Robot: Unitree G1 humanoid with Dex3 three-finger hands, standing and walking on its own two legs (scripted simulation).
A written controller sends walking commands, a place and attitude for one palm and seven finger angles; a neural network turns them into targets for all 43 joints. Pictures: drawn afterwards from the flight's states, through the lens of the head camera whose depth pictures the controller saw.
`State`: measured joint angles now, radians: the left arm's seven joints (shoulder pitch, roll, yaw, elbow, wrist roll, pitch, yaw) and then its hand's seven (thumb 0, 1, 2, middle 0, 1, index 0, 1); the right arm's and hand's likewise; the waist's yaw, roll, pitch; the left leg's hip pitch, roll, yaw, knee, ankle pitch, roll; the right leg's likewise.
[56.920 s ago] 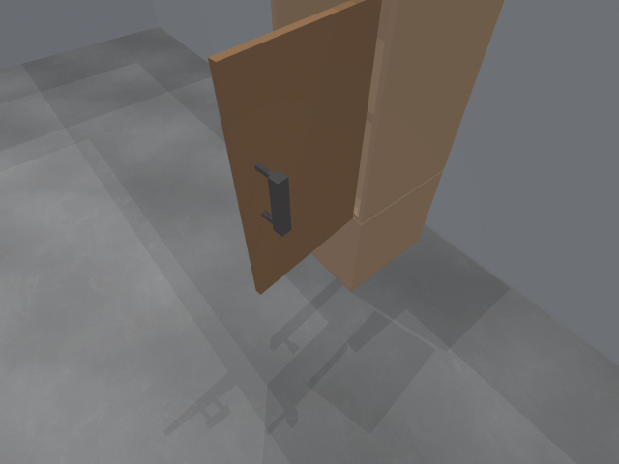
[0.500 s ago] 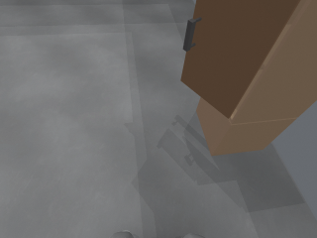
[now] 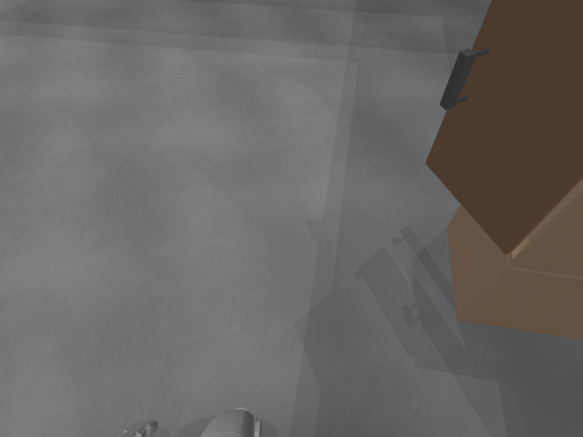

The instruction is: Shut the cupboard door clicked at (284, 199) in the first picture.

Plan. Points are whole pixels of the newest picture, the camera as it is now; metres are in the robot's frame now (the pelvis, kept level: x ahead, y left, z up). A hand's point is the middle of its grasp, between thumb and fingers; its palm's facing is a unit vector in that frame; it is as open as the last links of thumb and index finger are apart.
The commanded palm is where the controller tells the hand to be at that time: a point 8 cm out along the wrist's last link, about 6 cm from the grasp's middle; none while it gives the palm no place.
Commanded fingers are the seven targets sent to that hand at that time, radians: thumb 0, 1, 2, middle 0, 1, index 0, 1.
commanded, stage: walk to a spot facing it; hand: left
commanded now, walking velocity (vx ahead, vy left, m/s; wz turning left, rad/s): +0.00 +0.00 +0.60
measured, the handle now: (464, 78) +0.85 -0.39 -0.02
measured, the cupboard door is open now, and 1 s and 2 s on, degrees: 32 32 32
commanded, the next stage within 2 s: turn to face it in 1.30 s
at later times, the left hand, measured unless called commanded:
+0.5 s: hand out of the picture +0.07 +0.23 -0.15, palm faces +0.30 -0.91 -0.30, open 7.4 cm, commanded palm none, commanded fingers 0.00 0.90 0.90 -0.20 -0.30 -0.20 -0.30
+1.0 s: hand out of the picture +0.01 +0.21 -0.19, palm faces +0.62 -0.76 -0.18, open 7.4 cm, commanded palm none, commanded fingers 0.00 0.90 0.90 -0.20 -0.30 -0.20 -0.30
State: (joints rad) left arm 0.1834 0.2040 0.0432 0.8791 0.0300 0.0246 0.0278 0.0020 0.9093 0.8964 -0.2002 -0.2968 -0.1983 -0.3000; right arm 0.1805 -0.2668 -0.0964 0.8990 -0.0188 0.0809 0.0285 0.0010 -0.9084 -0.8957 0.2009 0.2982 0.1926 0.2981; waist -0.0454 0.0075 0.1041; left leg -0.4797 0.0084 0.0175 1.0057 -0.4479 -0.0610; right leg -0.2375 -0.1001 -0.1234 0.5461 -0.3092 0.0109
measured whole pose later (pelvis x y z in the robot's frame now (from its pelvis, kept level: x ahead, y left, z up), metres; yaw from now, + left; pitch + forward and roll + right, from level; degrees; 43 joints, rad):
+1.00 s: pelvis +0.17 +0.10 -0.02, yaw +35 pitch +1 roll +0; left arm 0.40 0.19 0.05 1.05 0.02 0.00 -0.01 0.01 0.91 0.90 -0.20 -0.30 -0.20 -0.30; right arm 0.05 -0.21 -0.03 0.85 -0.03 -0.04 0.03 0.00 -0.91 -0.90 0.20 0.30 0.19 0.30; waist 0.04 -0.03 0.14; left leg -0.42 0.02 0.15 0.69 -0.28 0.09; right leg -0.28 -0.17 -0.13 1.12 -0.51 0.04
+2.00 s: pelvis +0.42 +0.29 +0.01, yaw +25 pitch +1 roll -3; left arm 0.21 0.23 0.10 0.96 0.02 0.08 -0.02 0.00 0.92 0.90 -0.20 -0.30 -0.19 -0.30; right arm 0.15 -0.17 -0.01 0.91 -0.03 0.00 -0.03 0.00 -0.91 -0.89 0.21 0.30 0.20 0.30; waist 0.04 -0.02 0.07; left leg -0.23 0.10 0.17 0.49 -0.26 0.03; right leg -0.49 -0.01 -0.03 1.08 -0.43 0.05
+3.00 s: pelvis +0.47 +0.26 -0.01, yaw -11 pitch +1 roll +0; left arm 0.14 0.23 0.06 0.87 0.02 0.04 -0.02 0.00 0.91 0.90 -0.20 -0.30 -0.20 -0.30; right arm 0.20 -0.27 -0.06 0.91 -0.02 0.07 -0.02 0.00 -0.90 -0.89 0.21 0.30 0.20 0.30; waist -0.01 0.07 0.10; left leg -0.41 0.14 0.07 1.01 -0.53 -0.08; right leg -0.32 0.02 -0.06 0.64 -0.34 -0.04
